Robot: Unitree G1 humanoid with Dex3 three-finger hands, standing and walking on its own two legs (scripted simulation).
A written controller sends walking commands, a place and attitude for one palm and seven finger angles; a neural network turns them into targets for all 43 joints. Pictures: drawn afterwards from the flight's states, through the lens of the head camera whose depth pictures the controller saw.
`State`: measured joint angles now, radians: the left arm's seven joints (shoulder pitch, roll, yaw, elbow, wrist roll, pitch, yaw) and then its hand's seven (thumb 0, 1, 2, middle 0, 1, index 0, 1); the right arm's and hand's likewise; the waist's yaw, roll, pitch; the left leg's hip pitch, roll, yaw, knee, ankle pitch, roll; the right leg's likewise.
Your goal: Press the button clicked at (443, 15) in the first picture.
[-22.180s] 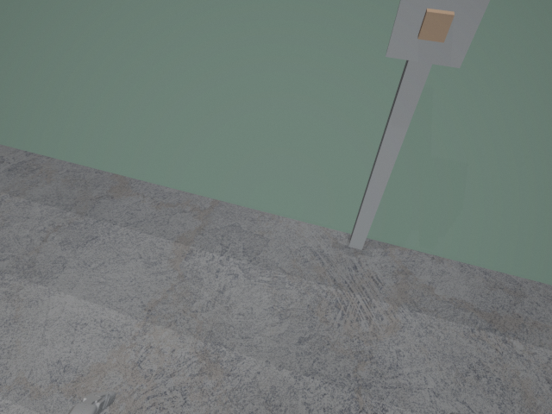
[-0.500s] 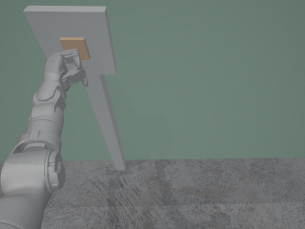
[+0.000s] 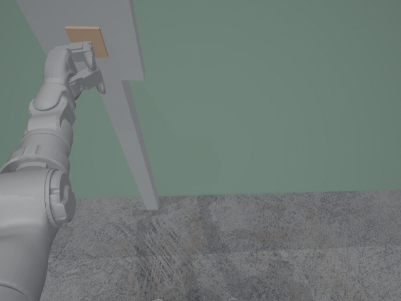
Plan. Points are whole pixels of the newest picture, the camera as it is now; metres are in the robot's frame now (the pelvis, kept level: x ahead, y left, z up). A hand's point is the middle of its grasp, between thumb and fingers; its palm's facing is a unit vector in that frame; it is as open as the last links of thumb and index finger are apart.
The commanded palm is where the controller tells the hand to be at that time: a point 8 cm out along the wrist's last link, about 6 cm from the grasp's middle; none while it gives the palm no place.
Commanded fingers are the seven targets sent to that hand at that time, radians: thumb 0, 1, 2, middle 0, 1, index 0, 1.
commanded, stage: pull the fist back off the button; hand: left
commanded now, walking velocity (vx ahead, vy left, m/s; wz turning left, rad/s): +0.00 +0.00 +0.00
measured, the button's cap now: (89, 39) +0.57 +0.18 +0.20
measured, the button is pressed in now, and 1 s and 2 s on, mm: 15 0 0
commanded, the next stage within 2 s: draw the hand back to the body in 1.08 s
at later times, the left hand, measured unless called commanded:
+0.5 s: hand (97, 81) +0.49 +0.17 +0.16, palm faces -0.01 -1.00 +0.00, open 3.2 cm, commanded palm +0.46 +0.21 +0.17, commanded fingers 0.00 0.90 0.90 -1.30 -1.50 -1.30 -1.50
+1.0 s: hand (86, 111) +0.41 +0.17 +0.16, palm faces -0.01 -1.00 +0.01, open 3.1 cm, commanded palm +0.39 +0.22 +0.17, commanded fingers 0.00 0.90 0.90 -1.30 -1.50 -1.30 -1.50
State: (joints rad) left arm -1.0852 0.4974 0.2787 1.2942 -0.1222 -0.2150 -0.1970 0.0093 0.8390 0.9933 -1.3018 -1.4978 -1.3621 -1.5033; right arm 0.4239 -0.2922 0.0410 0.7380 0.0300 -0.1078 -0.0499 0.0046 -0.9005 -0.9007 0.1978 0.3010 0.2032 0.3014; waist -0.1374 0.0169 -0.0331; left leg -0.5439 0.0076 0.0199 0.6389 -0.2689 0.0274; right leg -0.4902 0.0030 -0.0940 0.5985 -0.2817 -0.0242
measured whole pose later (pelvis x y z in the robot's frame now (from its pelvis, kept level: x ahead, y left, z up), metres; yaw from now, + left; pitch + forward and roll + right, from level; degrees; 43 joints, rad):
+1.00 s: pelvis +0.03 -0.01 +0.01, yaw +0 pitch +2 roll +0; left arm -0.47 0.29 0.22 0.47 -0.21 0.06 -0.21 0.02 0.90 0.90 -1.30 -1.50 -1.30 -1.50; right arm 0.23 -0.27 0.04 0.59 0.07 -0.05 -0.06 0.01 -0.90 -0.90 0.20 0.30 0.20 0.30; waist 0.01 0.03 -0.05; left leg -0.29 0.00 0.03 0.55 -0.29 0.02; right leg -0.25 0.00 -0.08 0.54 -0.32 -0.03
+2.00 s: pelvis +0.01 +0.00 +0.02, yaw +0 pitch -5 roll +0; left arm 0.21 0.28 0.19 -0.23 -0.08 -0.05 0.08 0.02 0.90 0.90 -1.31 -1.50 -1.31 -1.50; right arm 0.18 -0.22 0.06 0.64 0.00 -0.08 -0.07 0.01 -0.90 -0.90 0.20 0.30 0.20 0.30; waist 0.06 0.05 0.04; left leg -0.10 0.00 0.03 0.40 -0.20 0.02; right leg -0.06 0.01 -0.08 0.37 -0.22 -0.03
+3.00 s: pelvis +0.02 +0.01 +0.02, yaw +0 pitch +0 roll -1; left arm 0.59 0.34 0.32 -0.51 -0.06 -0.14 0.10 0.01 0.90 0.90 -1.31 -1.50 -1.31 -1.50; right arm 0.18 -0.24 0.01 0.56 0.00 0.01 -0.05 0.01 -0.90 -0.90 0.20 0.30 0.20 0.30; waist 0.01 0.05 0.03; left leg -0.23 -0.01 0.02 0.45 -0.22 0.04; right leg -0.16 0.00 -0.08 0.38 -0.22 -0.01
